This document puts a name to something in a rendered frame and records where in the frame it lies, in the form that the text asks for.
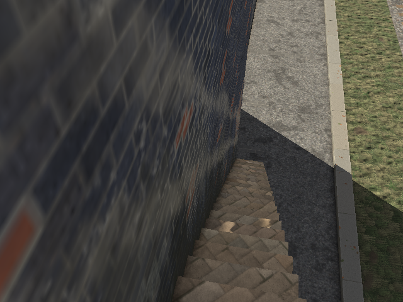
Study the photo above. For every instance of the stairs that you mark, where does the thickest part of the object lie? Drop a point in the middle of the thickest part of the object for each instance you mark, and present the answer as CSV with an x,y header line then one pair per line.
x,y
241,255

